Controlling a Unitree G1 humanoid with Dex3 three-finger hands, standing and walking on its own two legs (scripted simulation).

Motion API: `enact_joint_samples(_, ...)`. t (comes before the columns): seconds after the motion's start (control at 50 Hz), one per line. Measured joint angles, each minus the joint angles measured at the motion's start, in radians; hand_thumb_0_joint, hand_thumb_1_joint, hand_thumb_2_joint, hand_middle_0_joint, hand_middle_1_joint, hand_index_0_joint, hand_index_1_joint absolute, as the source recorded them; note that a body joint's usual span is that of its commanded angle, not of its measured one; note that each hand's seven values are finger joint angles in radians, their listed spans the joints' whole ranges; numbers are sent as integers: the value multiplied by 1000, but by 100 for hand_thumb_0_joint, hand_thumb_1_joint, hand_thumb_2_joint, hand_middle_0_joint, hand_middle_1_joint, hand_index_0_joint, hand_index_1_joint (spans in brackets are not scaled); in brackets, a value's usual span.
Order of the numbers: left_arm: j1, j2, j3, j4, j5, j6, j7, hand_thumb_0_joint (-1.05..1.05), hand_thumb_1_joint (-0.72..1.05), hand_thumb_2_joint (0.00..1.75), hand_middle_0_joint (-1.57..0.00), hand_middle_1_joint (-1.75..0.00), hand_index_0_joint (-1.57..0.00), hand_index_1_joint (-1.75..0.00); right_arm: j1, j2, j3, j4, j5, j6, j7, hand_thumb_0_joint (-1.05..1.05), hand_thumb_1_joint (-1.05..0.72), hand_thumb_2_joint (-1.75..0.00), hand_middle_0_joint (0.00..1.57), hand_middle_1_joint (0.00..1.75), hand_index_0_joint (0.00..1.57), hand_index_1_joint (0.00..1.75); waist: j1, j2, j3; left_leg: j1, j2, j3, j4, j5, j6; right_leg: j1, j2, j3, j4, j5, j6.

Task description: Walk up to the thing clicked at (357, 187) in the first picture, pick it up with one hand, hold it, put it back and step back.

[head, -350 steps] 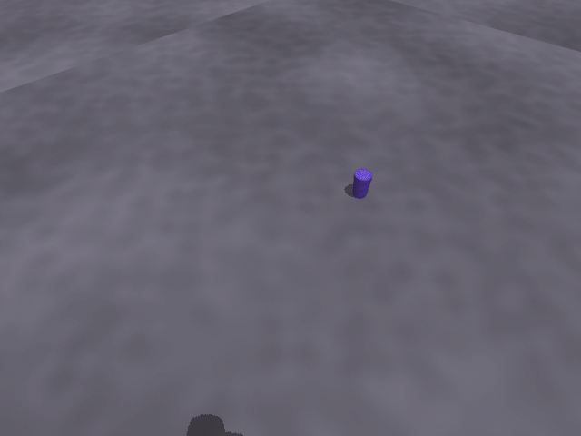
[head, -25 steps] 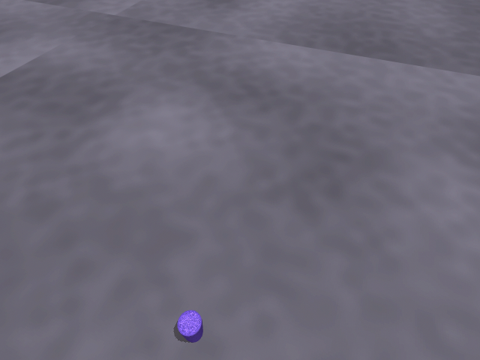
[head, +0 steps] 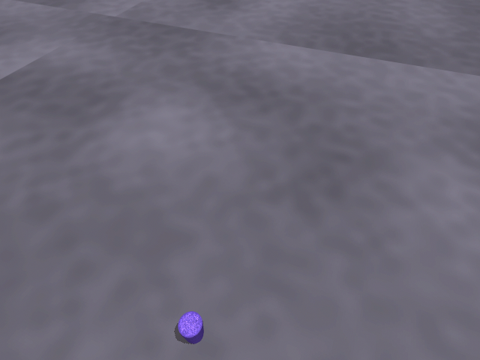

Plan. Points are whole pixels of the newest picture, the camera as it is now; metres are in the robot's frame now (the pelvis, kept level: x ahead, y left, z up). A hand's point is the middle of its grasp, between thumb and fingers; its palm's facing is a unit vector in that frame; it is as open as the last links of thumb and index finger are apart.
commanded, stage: stand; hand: left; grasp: from the side
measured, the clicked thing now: (192, 329) +0.37 +0.20 -0.72
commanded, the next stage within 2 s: go down in 0.14 s
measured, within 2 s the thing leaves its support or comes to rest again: neither
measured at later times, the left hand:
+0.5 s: hand out of the picture +0.15 +0.26 -0.17, palm faces +0.06 -0.94 -0.34, open 11.4 cm
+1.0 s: hand out of the picture +0.13 +0.28 -0.21, palm faces +0.08 -0.94 -0.33, open 17.1 cm
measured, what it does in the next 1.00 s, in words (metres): lowers itself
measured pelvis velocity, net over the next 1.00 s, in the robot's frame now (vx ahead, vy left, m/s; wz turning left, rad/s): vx -0.02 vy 0.02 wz -0.01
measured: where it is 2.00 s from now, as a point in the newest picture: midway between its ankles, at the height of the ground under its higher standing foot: outside the picture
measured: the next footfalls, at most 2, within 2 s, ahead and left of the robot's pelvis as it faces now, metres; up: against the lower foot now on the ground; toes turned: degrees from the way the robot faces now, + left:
none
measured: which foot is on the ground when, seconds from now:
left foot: down 0.00-1.00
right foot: down 0.00-1.00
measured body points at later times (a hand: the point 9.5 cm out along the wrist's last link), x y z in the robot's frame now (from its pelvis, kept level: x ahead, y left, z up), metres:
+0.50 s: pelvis -0.02 +0.00 -0.02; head +0.05 +0.01 +0.43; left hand +0.15 +0.31 -0.14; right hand +0.08 -0.27 -0.14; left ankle -0.03 +0.14 -0.75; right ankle +0.00 -0.12 -0.75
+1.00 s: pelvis -0.02 +0.02 -0.08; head +0.06 +0.04 +0.36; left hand +0.12 +0.33 -0.18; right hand +0.14 -0.23 -0.16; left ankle -0.03 +0.14 -0.75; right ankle +0.00 -0.12 -0.75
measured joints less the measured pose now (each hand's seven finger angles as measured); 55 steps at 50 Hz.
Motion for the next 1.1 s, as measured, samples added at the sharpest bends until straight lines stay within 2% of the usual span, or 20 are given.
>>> enact_joint_samples(0.26, 3, 0, 0, -2, 0, 0, 0, 1, 90, 90, -20, -30, -21, -30, 4, 0, -1, -3, 0, 1, 1, 0, -91, -90, 21, 30, 20, 30, 0, 0, 1, 1, 2, 2, 0, 0, -1, 0, 2, 2, 1, 0, -1)
enact_joint_samples(0.32, -16, -16, 30, -63, -27, -13, 15, 1, 86, 86, -19, -26, -18, -26, 45, 10, 0, -127, 42, -15, -26, 0, -93, -90, 20, 30, 20, 30, -6, -1, 6, -75, -1, -6, 66, -21, 4, -70, -4, -3, 58, -19, -2)
enact_joint_samples(0.36, -76, -23, 66, -51, -17, -17, 12, 1, 80, 79, -16, -22, -15, -22, 59, 29, -4, -194, 51, -26, -36, 0, -95, -91, 20, 30, 20, 30, -8, -6, 10, -143, -1, -9, 122, -38, 4, -133, -5, -5, 105, -31, -4)
enact_joint_samples(0.4, -132, -16, 106, -45, 7, -15, 0, 1, 71, 71, -13, -17, -13, -17, 66, 54, -12, -244, 45, -32, -37, 0, -96, -91, 20, 30, 20, 30, -11, -17, 5, -215, 1, -8, 180, -56, 2, -204, -5, -2, 160, -47, -6)
enact_joint_samples(0.46, -157, -4, 161, -82, 36, -7, -15, 1, 55, 54, -9, -13, -10, -12, 85, 89, -23, -301, 35, -36, -33, 0, -98, -92, 20, 30, 20, 30, -21, -30, -18, -300, 4, -2, 255, -86, 1, -293, -4, 7, 233, -73, -8)
enact_joint_samples(0.6, -111, 1, 211, -184, 51, 58, -36, 1, 17, 24, -7, -7, -8, -6, 133, 113, -31, -389, 32, -44, -23, 0, -96, -91, 20, 30, 20, 30, -41, -23, -66, -429, 6, 1, 405, -159, 10, -415, -6, 15, 361, -129, -1)
enact_joint_samples(0.72, -14, -10, 220, -338, 44, 88, -49, 1, -13, 13, -7, -8, -8, -7, 144, 105, -44, -453, 30, -73, -26, 1, -94, -90, 21, 30, 20, 30, -38, -15, -98, -560, 7, -4, 568, -234, 19, -537, -11, 17, 504, -192, 9)
enact_joint_samples(0.86, 84, -24, 214, -538, 32, 145, -45, 0, -39, 9, -9, -13, -10, -12, 118, 105, -42, -504, 28, -108, -42, 1, -93, -90, 20, 30, 20, 30, -31, -17, -126, -677, 6, -15, 703, -293, 25, -644, -15, 12, 621, -241, 16)
enact_joint_samples(0.98, 149, -21, 211, -678, 18, 207, -40, 0, -50, 7, -10, -14, -10, -13, 94, 115, -25, -547, 23, -135, -54, 1, -92, -89, 20, 30, 20, 30, -32, -16, -145, -749, 7, -27, 779, -324, 26, -710, -16, 4, 688, -269, 18)
enact_joint_samples(1.1, 193, -14, 228, -766, -2, 241, -43, 0, -52, 5, -10, -10, -10, -10, 83, 126, -11, -575, 18, -156, -66, 1, -90, -89, 21, 30, 20, 30, -35, -11, -161, -813, 7, -39, 843, -347, 25, -768, -17, -5, 747, -292, 17)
